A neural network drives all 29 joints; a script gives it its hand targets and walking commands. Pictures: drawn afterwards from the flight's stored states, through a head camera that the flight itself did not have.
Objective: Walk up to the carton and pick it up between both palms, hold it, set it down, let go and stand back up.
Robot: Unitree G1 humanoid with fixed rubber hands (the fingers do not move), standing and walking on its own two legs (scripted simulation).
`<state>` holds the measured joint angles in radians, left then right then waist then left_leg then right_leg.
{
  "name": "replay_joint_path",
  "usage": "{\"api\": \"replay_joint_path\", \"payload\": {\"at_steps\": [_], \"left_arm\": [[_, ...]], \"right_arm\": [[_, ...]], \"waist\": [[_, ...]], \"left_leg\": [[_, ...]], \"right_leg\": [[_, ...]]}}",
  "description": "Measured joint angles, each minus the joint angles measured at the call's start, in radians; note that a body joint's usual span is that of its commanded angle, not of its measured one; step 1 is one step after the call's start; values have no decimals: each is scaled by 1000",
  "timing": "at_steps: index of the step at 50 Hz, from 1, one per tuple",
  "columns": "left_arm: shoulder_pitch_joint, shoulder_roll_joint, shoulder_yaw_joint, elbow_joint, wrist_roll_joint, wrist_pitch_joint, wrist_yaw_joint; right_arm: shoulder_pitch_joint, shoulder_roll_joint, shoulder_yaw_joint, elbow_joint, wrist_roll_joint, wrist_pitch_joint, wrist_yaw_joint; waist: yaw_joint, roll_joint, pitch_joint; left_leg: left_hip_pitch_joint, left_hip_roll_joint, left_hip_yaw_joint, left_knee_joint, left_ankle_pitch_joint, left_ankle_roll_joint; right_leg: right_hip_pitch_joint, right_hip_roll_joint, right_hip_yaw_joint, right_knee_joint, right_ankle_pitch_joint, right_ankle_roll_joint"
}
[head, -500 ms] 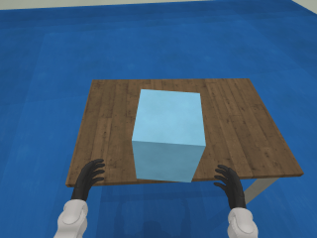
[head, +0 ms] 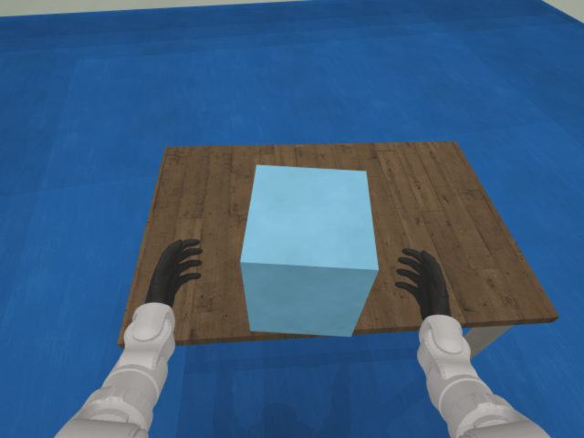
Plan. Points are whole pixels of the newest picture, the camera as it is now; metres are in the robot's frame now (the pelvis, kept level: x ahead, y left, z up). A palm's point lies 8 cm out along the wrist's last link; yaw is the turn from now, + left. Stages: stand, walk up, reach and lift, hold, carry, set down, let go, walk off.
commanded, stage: reach and lift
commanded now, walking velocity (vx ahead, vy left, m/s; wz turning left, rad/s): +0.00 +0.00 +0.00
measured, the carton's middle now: (305, 254) +0.44 +0.00 -0.08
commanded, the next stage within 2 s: none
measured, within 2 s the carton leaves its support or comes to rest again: neither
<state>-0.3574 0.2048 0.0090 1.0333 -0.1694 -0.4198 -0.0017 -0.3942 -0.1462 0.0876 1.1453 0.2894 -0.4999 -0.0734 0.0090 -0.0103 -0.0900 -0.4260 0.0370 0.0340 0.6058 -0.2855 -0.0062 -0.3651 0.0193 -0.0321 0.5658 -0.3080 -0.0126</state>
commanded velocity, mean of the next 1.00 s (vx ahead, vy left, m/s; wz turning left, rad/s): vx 0.00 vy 0.00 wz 0.00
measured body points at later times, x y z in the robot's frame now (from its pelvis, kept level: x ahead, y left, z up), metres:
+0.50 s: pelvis -0.01 +0.00 -0.01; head +0.03 +0.01 +0.44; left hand +0.40 +0.20 +0.04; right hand +0.40 -0.19 +0.04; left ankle +0.01 +0.12 -0.73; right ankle -0.02 -0.11 -0.73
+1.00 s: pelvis -0.02 -0.01 -0.02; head +0.06 +0.00 +0.43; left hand +0.44 +0.21 +0.05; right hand +0.44 -0.19 +0.06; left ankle +0.01 +0.12 -0.73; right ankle -0.02 -0.11 -0.73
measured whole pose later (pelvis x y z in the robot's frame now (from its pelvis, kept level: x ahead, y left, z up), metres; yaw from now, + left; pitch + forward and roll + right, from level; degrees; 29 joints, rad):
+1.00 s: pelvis -0.02 -0.01 -0.02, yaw +0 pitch +23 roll -1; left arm -1.05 0.30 -0.09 1.56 -0.29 -0.34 0.00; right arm -1.03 -0.25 0.14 1.44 0.43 -0.27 -0.06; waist 0.00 -0.01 -0.26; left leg -0.82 0.05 0.03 0.67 -0.24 -0.01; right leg -0.78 0.03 -0.04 0.66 -0.27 -0.02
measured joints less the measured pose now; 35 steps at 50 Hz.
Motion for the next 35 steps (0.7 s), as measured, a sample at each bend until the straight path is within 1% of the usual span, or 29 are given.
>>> {"api": "replay_joint_path", "payload": {"at_steps": [10, 20, 25, 35], "left_arm": [[-155, 15, -5, 123, -27, 15, 10], [-352, 33, -45, 272, -81, 46, 17], [-438, 35, -56, 322, -90, 70, 16], [-589, 68, -78, 416, -124, 105, 13]], "right_arm": [[-147, -22, 16, 78, 42, 57, -4], [-322, -58, 40, 159, 96, 135, 4], [-401, -76, 49, 191, 118, 165, 6], [-528, -94, 57, 226, 145, 232, 4]], "waist": [[0, 5, -53], [3, 6, -115], [3, 10, -132], [-1, 2, -158]], "left_leg": [[-89, 3, -1, 14, 11, 0], [-207, 6, 2, 46, 17, 0], [-252, 9, 1, 54, 23, 0], [-324, 10, 3, 58, 38, -2]], "right_leg": [[-90, 3, -1, 13, 11, 0], [-213, 4, 3, 55, 14, 0], [-258, 6, 2, 63, 21, -1], [-339, 7, 4, 83, 28, -4]]}}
